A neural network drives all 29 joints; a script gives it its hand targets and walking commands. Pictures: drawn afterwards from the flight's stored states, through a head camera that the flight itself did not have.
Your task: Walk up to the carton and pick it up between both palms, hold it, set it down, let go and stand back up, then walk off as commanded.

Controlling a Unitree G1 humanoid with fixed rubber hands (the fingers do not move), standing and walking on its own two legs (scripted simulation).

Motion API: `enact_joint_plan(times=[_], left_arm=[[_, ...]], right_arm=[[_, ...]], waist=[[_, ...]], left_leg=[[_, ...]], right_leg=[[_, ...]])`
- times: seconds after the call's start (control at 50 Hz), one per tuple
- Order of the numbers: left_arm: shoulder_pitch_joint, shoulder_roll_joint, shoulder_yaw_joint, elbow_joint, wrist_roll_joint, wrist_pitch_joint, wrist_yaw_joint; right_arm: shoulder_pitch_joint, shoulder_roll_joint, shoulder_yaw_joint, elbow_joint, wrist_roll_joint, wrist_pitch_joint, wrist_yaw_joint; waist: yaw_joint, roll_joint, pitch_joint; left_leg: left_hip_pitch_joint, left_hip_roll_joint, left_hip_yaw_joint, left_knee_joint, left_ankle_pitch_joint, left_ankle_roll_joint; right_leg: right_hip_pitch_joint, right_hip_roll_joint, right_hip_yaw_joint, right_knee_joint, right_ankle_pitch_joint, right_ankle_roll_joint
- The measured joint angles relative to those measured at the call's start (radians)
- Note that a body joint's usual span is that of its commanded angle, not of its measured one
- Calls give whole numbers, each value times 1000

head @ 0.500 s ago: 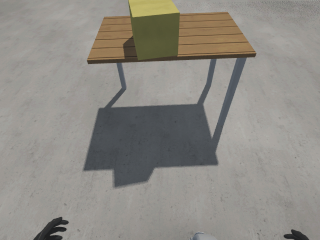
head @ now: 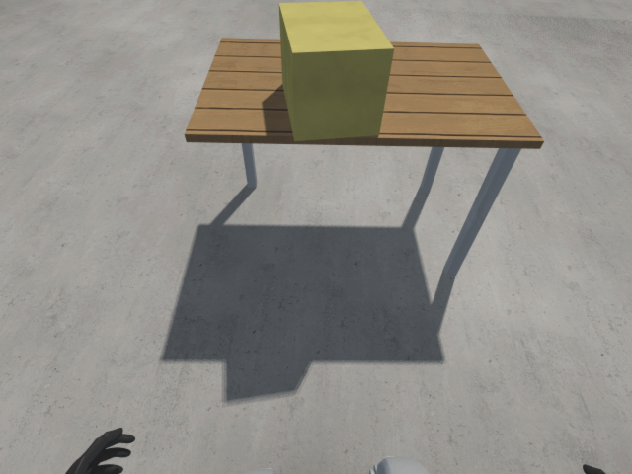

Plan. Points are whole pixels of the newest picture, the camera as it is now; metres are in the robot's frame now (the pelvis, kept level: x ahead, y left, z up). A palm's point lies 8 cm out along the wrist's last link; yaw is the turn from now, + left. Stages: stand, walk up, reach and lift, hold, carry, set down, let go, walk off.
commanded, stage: walk up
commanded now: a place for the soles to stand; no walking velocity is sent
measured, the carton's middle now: (329, 69) +1.05 +0.00 +0.01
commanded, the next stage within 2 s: none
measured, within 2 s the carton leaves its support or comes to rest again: neither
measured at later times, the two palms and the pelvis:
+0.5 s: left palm (114, 435) +0.19 +0.29 -0.08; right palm (592, 412) +0.23 -0.36 -0.08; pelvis +0.13 -0.03 -0.01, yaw +2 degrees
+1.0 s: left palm (155, 339) +0.32 +0.27 -0.08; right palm (571, 358) +0.31 -0.38 -0.09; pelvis +0.22 -0.04 -0.01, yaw +1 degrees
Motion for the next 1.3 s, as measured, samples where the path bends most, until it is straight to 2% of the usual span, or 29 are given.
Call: enact_joint_plan(times=[0.1, 0.2, 0.22, 0.26, 0.3, 0.34, 0.42, 0.48, 0.52, 0.56, 0.62, 0.66, 0.76, 0.82, 0.84, 0.86, 0.9, 0.98, 1.06, 1.14, 1.18, 1.24, 1.28, 1.3], left_arm=[[-1, 3, 0, 0, 0, 1, 0], [0, 3, 0, -1, 0, 1, 0], [5, 5, 0, 0, 0, -3, 0], [15, 5, 0, 0, 0, -11, 0], [38, 1, 0, 1, 0, -13, 1], [68, 1, 0, 0, 0, -13, 2], [108, 1, 0, 0, 0, -13, 2], [114, 1, 0, 0, 0, -13, 2], [110, 1, 0, 0, 0, -11, 2], [96, -2, 0, 1, 0, 2, 2], [45, -2, 0, 0, 0, 14, 2], [14, 1, 0, 0, 0, 14, 2], [-19, 3, 0, 0, 0, 14, 2], [-18, 4, 0, -1, 0, 14, 3], [-14, 5, 0, -1, 0, 11, 6], [-10, 4, 0, 0, 0, 9, 11], [-6, -6, 0, 2, 0, 9, 13], [7, -8, 0, 2, 0, 9, 17], [3, -8, 0, 2, 0, 15, 17], [-23, -13, 0, 2, 0, 25, 17], [-31, -12, 0, 2, 0, 24, 17], [-31, -12, 0, 2, 0, 21, 17], [-29, -13, 0, 2, 0, 21, 17], [-29, -13, 0, 2, 0, 21, 17]], right_arm=[[0, -1, 0, 0, 0, -1, -1], [0, -5, 0, -2, 0, -1, -1], [0, -6, 0, -7, 0, 0, -1], [-1, -2, 0, -12, 0, 8, -1], [-5, 1, 0, -17, 0, 14, -1], [-6, 0, 0, -31, 0, 14, -1], [-6, -1, 0, -34, 0, 15, -1], [-6, -1, 0, -34, 0, 14, -1], [-5, -3, 0, -32, 0, 6, -1], [-4, -6, 0, -26, 0, -8, -6], [7, -6, 0, -14, 0, -10, -13], [9, -6, 0, -7, 0, -10, -16], [9, -9, 0, -7, 0, -10, -16], [8, -9, 0, -17, 0, -6, -16], [8, -9, 0, -25, 0, -2, -16], [7, -7, 0, -34, 0, 3, -17], [7, 0, 0, -36, 0, 22, -24], [5, 6, 0, -40, 0, 28, -27], [6, 7, 0, -26, 0, 23, -31], [5, 4, 0, -12, 0, 18, -32], [5, 1, 0, -13, 0, 18, -32], [5, 4, 0, -16, 0, 22, -33], [5, 4, 0, -22, 0, 22, -33], [5, 3, 0, -23, 0, 21, -33]], waist=[[1, -1, 0], [1, -2, 0], [1, -1, 0], [2, 5, 5], [1, 13, 5], [1, 14, 5], [0, 14, 4], [0, 15, 3], [0, 16, 3], [-1, 7, 7], [0, 1, 7], [0, 0, 7], [1, -1, 7], [1, -3, 6], [1, -4, 7], [1, -1, 13], [1, 13, 18], [0, 14, 18], [0, 10, 17], [0, 6, 18], [1, 2, 17], [1, 2, 18], [1, 2, 18], [0, 2, 18]], left_leg=[[63, 0, 1, -6, -45, 0], [96, -1, 6, -2, -93, -5], [94, 1, 4, 18, -110, -6], [47, -1, -24, 158, -122, -5], [-23, -9, -45, 289, -121, -6], [-80, -9, -46, 321, -113, -6], [-157, -6, -47, 288, -117, -6], [-159, -5, -47, 178, -106, -6], [-123, -5, -46, 56, -48, -6], [-104, -12, -31, 51, 33, -6], [-65, -14, -19, 52, -1, -5], [-34, -11, -19, 40, -17, -5], [21, -6, -18, 36, -54, -5], [28, -5, -17, 41, -72, -11], [21, -5, -17, 61, -84, -13], [5, -2, -20, 102, -92, -13], [-30, -2, -42, 177, -147, -13], [-71, -2, -43, 190, -195, -13], [-38, -4, -40, 72, -68, -17], [-26, 0, -36, 75, -75, -22], [-27, 1, -35, 78, -81, -29], [-34, 2, -37, 94, -128, -31], [-35, 0, -37, 95, -153, -31], [-33, -1, -37, 84, -116, -31]], right_leg=[[-13, -24, -21, -41, 1, 9], [6, -33, -58, -250, 43, -9], [20, -29, -62, -298, 70, -10], [22, -27, -76, -278, 137, 9], [33, -26, -90, -274, 114, 18], [41, -26, -95, -279, 96, 15], [57, -25, -104, -279, 67, 8], [74, -25, -109, -280, 45, 7], [81, -25, -109, -268, 25, 10], [72, -27, -82, -193, -11, -5], [20, -1, -21, -18, -15, -6], [3, -2, -12, 3, -16, -5], [-20, -25, -21, -20, -16, 1], [-1, -28, -42, -168, 16, -8], [20, -26, -44, -245, 49, -10], [20, -25, -45, -254, 110, 2], [20, -21, -60, -228, 90, 23], [21, -21, -68, -227, 59, 22], [21, -21, -65, -215, 44, 29], [20, -17, -55, -188, -14, 1], [30, -18, -45, -220, 8, -11], [31, -17, -47, -218, 31, 28], [31, -18, -46, -219, 24, 29], [31, -18, -45, -219, 22, 32]])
